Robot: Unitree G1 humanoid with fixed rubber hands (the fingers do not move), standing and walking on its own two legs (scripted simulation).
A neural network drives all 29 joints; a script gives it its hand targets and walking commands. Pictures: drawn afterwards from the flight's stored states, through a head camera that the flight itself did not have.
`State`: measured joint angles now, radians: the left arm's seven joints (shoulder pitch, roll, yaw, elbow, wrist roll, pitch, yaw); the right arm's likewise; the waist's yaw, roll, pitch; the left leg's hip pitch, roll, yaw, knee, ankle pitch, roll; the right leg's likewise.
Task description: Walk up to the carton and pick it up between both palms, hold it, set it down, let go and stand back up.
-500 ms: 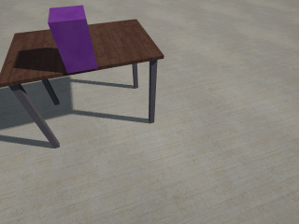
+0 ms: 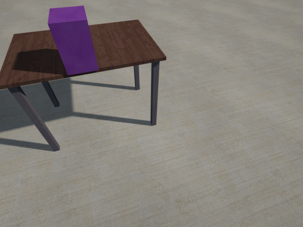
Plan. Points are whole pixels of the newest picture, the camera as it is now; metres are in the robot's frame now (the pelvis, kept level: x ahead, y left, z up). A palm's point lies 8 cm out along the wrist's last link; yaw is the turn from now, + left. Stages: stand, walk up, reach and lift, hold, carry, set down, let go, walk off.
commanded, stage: walk up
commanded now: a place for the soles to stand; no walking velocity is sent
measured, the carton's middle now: (75, 41) +0.98 +0.38 +0.03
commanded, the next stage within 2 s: none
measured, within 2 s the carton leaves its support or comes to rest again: neither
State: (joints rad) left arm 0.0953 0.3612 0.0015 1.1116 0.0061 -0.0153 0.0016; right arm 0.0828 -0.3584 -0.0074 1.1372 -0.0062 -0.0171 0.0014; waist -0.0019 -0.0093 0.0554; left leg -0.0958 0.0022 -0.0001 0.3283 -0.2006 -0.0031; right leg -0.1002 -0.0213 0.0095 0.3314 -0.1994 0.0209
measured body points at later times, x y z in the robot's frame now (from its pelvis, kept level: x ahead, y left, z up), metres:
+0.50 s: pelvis +0.10 +0.07 -0.02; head +0.11 +0.10 +0.43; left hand +0.10 +0.41 -0.15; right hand +0.18 -0.25 -0.11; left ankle +0.09 +0.18 -0.75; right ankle +0.12 -0.07 -0.68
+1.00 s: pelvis +0.14 +0.04 -0.04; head +0.21 +0.07 +0.40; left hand +0.18 +0.38 -0.16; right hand +0.34 -0.23 -0.16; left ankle +0.10 +0.14 -0.75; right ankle +0.27 -0.06 -0.75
